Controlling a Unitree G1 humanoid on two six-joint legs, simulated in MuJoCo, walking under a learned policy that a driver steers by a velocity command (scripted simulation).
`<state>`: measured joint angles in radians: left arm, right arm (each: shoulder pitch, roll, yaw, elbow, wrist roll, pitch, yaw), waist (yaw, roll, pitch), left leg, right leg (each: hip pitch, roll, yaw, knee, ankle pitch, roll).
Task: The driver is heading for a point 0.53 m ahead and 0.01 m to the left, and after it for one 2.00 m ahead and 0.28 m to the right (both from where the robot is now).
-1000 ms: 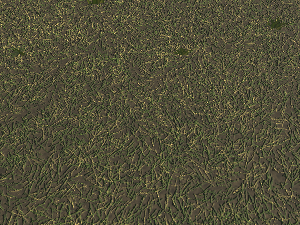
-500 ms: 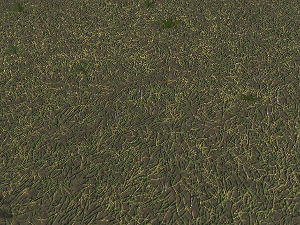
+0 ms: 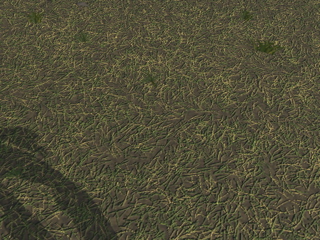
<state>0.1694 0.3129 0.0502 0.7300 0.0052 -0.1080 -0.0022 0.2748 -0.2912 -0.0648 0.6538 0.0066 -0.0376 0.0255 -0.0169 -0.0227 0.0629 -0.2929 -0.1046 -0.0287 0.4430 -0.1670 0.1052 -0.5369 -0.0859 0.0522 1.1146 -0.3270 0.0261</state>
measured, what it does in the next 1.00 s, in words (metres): walks ahead: right foot, then left foot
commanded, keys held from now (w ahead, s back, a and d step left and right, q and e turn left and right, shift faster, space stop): w+q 0.34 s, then w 0.06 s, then no key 0.12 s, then e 0.48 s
